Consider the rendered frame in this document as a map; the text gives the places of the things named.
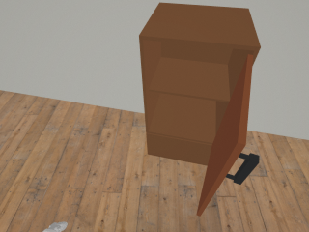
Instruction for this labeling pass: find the cupboard door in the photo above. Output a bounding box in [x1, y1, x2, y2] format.
[196, 54, 254, 217]

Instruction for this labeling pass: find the handle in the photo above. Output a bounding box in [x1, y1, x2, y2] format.
[226, 153, 260, 185]

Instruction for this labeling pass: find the left robot hand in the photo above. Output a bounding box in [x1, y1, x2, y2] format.
[43, 221, 68, 232]

